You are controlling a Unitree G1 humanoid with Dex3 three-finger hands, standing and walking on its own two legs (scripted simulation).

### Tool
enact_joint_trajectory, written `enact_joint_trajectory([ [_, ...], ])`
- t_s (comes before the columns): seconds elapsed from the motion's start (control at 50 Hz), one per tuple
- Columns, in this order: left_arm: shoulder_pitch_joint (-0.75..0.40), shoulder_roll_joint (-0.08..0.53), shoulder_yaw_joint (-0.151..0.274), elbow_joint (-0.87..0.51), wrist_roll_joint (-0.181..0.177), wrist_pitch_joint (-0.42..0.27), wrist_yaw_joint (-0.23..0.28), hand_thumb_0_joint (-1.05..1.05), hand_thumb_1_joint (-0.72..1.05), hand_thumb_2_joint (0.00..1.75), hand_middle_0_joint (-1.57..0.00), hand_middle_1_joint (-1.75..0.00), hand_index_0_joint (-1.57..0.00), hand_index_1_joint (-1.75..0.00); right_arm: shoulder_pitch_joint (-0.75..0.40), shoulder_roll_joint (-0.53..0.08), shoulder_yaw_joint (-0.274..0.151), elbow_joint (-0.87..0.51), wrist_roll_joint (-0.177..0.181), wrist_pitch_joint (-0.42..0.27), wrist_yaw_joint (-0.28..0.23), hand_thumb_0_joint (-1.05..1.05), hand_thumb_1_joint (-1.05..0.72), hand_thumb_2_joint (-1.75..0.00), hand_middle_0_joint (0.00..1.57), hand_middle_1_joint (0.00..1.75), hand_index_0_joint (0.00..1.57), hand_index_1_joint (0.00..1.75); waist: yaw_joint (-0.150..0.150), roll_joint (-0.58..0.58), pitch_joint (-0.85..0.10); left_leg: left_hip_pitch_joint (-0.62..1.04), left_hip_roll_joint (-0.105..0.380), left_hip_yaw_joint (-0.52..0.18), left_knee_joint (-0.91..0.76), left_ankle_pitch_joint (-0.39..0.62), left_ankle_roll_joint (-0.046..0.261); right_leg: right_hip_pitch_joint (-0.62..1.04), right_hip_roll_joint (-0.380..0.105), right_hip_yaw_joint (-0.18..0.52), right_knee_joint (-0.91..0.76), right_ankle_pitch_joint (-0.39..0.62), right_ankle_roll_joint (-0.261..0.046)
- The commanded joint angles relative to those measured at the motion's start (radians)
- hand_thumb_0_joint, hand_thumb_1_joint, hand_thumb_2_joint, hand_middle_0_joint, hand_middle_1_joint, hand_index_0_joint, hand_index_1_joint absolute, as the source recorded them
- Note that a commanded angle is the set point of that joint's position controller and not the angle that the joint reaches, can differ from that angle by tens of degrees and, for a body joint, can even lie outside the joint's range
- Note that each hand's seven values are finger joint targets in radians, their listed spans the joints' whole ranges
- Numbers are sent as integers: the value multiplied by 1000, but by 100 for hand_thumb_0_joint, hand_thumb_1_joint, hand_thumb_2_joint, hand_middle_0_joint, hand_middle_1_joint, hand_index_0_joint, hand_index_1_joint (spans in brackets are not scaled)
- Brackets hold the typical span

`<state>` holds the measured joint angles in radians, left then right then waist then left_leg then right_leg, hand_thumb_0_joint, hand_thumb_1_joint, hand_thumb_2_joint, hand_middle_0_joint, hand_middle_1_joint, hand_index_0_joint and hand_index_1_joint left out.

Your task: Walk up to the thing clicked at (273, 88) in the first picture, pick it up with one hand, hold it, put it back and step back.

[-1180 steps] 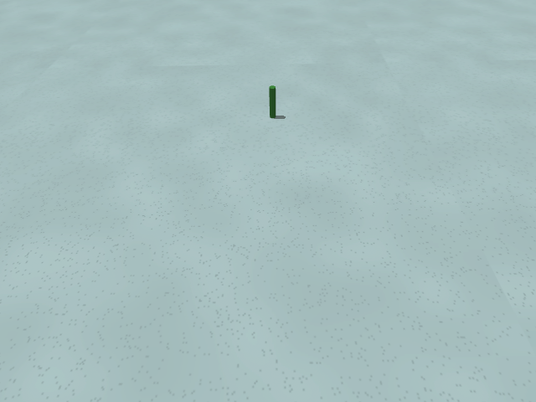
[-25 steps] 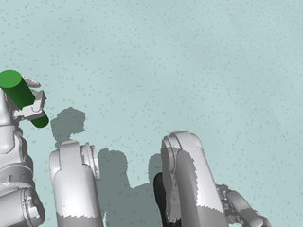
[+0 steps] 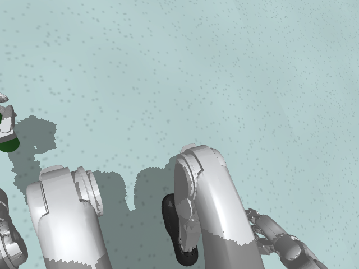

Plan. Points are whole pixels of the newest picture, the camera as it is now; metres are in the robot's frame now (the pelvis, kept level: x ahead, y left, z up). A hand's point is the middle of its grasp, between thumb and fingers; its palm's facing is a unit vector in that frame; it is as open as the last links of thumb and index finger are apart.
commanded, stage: lower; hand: left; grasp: from the side
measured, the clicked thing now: out of the picture +0.43 +0.30 -0.15
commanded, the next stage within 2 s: loosen in 0.68 s
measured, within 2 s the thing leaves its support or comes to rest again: rests again in 1.20 s
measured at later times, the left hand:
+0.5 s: hand (4, 119) +0.44 +0.28 -0.15, palm faces +0.30 -0.95 -0.01, open 5.6 cm
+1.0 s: hand (4, 119) +0.44 +0.28 -0.15, palm faces +0.33 -0.94 +0.02, open 5.8 cm
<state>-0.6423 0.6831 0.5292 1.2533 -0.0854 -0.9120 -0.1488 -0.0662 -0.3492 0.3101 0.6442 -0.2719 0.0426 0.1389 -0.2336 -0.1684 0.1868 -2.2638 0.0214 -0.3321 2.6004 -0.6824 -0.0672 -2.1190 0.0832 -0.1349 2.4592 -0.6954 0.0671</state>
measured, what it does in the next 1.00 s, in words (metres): stands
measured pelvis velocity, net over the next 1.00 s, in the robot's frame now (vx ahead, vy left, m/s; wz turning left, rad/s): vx -0.01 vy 0.01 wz -0.06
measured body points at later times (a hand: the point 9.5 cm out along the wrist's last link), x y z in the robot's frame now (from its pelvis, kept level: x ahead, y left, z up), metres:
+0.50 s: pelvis -0.01 +0.01 -0.01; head +0.22 +0.17 +0.35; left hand +0.41 +0.33 -0.14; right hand +0.14 -0.25 -0.05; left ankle +0.08 +0.14 -0.25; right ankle +0.12 -0.13 -0.25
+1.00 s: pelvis -0.01 +0.01 -0.01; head +0.22 +0.18 +0.34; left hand +0.41 +0.33 -0.15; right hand +0.15 -0.24 -0.05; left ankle +0.08 +0.14 -0.25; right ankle +0.12 -0.13 -0.25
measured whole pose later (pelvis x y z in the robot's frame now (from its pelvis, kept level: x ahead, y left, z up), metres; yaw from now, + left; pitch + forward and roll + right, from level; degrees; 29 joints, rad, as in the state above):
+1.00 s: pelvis -0.01 +0.01 -0.01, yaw -3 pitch +13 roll -16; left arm -0.65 0.78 0.51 1.38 -0.09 -1.05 -0.03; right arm -0.14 -0.36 0.45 0.58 -0.34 0.03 0.15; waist -0.25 -0.24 0.26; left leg -2.24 0.03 -0.40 2.65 -0.69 -0.04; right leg -2.06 0.11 -0.19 2.44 -0.67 0.08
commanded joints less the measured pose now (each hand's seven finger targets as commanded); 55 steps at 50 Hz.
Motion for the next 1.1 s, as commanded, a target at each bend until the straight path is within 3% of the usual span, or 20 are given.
enact_joint_trajectory([
  [0.0,-261,202,21,-173,-37,-106,12,0,56,125,-135,-142,-137,-140,68,-320,-76,-43,-10,0,-15,0,-91,-90,20,30,20,30,-58,431,-645,433,39,137,-270,131,42,306,9,-139,-220,239,-78],
  [0.18,-282,274,27,-111,-8,-151,45,0,59,126,-133,-141,-136,-139,18,-327,-33,-56,-36,-1,-17,0,-90,-90,20,30,20,30,-73,442,-574,410,45,130,-258,73,45,295,20,-148,-222,202,-77],
  [0.28,-282,269,14,-86,2,-165,58,0,59,128,-136,-143,-138,-141,1,-342,-21,-65,-48,-6,-17,0,-90,-90,20,30,20,30,-93,456,-553,435,49,113,-266,76,40,278,23,-163,-211,210,-75],
  [0.34,-259,275,13,-76,1,-169,63,0,58,127,-134,-141,-136,-140,-12,-342,-16,-67,-51,-6,-17,0,-90,-90,20,30,20,30,-80,453,-541,429,50,113,-264,78,40,281,25,-166,-212,210,-76],
  [0.42,-267,263,-4,-82,2,-175,70,0,58,128,-134,-141,-136,-140,-11,-350,-9,-69,-54,-8,-13,0,-89,-90,20,30,20,30,-95,466,-545,444,51,99,-268,81,37,283,27,-179,-203,216,-75],
  [0.46,-253,274,5,-80,3,-178,78,0,57,128,-133,-140,-135,-139,-17,-352,-8,-72,-54,-9,-11,0,-89,-90,20,30,20,30,-87,470,-539,452,53,93,-274,87,34,278,28,-182,-198,219,-76],
  [0.56,-261,284,16,-92,-7,-195,96,0,60,128,-133,-140,-135,-138,-8,-351,3,-69,-61,-11,-10,0,-89,-90,20,30,20,30,-98,464,-556,447,51,90,-251,120,37,322,32,-178,-203,258,-71],
  [0.58,-265,287,10,-90,-2,-198,98,0,59,127,-133,-138,-134,-137,-18,-347,3,-71,-61,-11,-8,0,-89,-90,20,30,20,30,-89,471,-543,441,51,93,-256,103,37,307,32,-177,-205,241,-74],
  [0.62,-254,270,-5,-78,7,-199,106,0,62,129,-133,-139,-134,-138,-10,-352,4,-65,-66,-9,-8,0,-89,-90,20,30,20,30,-105,487,-546,471,56,82,-261,131,31,307,34,-185,-198,262,-74],
  [0.68,-261,294,-5,-73,21,-204,112,0,62,129,-133,-139,-135,-138,-21,-352,10,-68,-68,-4,-8,0,-89,-90,20,30,20,30,-106,492,-516,456,57,78,-270,119,30,294,33,-190,-194,249,-75],
  [0.76,-253,258,-31,-58,20,-206,116,0,61,129,-133,-138,-134,-138,-35,-358,9,-76,-73,-1,-5,0,-88,-90,20,30,20,30,-118,485,-499,469,60,67,-276,99,26,272,34,-201,-194,232,-73],
  [0.78,-246,259,-31,-50,13,-207,116,0,61,121,-137,-134,-138,-132,-35,-359,13,-73,-73,-2,-6,0,-89,-89,20,30,20,30,-116,471,-493,456,58,69,-266,96,31,282,36,-196,-199,235,-72],
  [0.84,-259,276,-9,-61,-7,-217,117,0,44,97,-120,-110,-122,-108,-40,-351,21,-83,-72,-7,-3,0,-90,-89,20,30,20,30,-104,445,-513,432,54,75,-254,84,39,308,40,-192,-211,229,-68],
  [0.9,-261,273,-15,-50,-16,-222,112,0,34,73,-109,-95,-111,-93,-45,-351,24,-84,-72,-10,-5,0,-90,-89,20,30,20,30,-109,429,-507,411,54,76,-248,65,43,307,45,-192,-218,216,-68],
  [0.94,-267,276,-17,-44,-9,-221,112,0,25,65,-103,-88,-104,-85,-47,-351,25,-83,-72,-11,-6,0,-90,-89,20,30,20,30,-114,444,-498,418,56,71,-260,55,41,298,44,-200,-213,206,-69],
  [1.0,-244,289,-13,-38,1,-220,109,0,1,53,-82,-69,-82,-68,-46,-353,25,-82,-71,-8,-8,0,-91,-90,20,30,20,30,-102,457,-500,437,61,69,-265,80,35,293,45,-201,-204,221,-73],
  [1.08,-229,259,-30,-24,-3,-211,105,0,-9,41,-68,-54,-68,-53,-48,-352,26,-89,-72,-6,-7,0,-91,-90,20,30,20,30,-102,453,-485,434,59,66,-270,91,34,290,46,-202,-205,230,-73],
])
